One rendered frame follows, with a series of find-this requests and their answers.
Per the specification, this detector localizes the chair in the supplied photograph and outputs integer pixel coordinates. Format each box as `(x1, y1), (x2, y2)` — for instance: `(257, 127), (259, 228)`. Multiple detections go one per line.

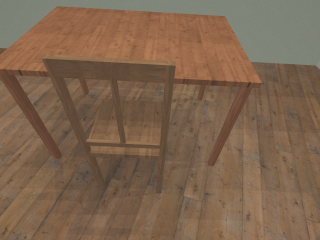
(42, 54), (176, 194)

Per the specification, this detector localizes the table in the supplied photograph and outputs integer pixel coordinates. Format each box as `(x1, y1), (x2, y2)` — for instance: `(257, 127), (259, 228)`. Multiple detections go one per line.
(0, 6), (262, 166)

